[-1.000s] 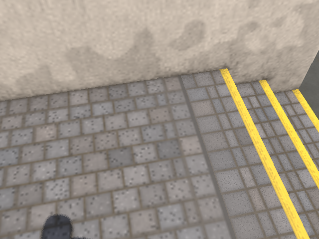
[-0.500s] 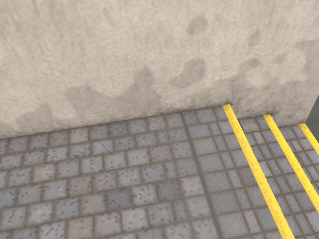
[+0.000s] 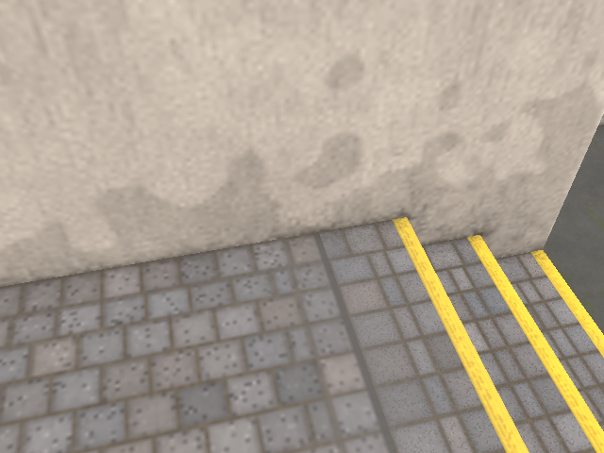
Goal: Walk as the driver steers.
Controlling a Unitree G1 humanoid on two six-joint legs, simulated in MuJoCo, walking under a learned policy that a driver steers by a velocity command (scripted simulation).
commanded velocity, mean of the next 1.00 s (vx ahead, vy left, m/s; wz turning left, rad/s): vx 0.35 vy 0.00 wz -0.21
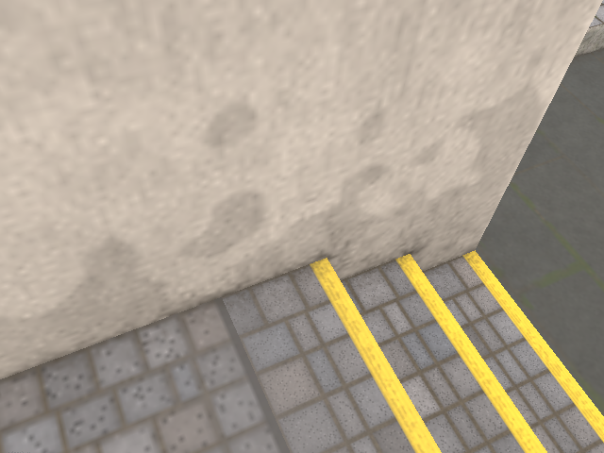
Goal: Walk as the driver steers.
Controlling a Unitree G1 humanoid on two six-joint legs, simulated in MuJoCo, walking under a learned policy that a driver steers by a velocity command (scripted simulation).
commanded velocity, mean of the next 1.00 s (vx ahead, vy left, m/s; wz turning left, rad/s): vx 0.18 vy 0.00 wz -0.58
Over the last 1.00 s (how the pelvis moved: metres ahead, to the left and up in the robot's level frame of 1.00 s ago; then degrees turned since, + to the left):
0.45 -0.06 -0.04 -16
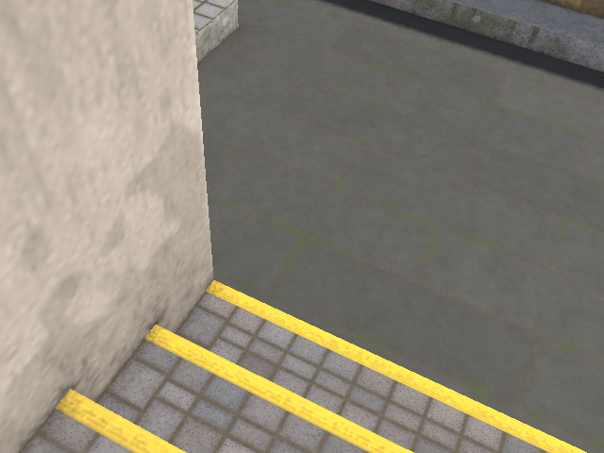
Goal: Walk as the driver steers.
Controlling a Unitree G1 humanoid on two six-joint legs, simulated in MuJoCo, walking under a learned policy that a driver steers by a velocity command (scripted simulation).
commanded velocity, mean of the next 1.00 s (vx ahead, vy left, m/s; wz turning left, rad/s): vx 0.49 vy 0.00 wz -0.60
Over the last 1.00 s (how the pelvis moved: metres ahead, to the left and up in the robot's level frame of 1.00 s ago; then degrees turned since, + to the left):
0.13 -0.06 0.01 -34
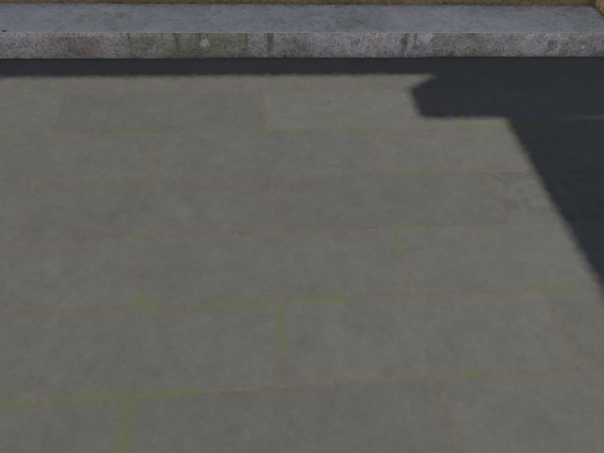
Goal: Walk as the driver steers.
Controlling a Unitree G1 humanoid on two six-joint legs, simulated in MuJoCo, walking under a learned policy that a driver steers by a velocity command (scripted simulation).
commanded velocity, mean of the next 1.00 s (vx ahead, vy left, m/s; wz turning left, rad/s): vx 0.50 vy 0.00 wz -0.40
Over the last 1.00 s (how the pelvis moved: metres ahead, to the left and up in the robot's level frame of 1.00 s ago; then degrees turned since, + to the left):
0.53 -0.09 -0.18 -35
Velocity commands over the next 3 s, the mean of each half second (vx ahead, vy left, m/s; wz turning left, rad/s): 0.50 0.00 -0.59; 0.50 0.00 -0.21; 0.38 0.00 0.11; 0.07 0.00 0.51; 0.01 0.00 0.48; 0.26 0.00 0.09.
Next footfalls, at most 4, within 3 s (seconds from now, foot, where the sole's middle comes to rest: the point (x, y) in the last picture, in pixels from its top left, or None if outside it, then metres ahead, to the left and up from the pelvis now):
0.38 right None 0.31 -0.09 -0.91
0.96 left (312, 423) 0.75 -0.04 -1.06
1.36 right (403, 374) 0.91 -0.31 -1.06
1.84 left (329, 380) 0.88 -0.09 -1.06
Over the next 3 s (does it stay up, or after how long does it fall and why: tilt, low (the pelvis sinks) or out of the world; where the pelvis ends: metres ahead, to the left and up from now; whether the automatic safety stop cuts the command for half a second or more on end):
stays up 0.90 -0.17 -0.28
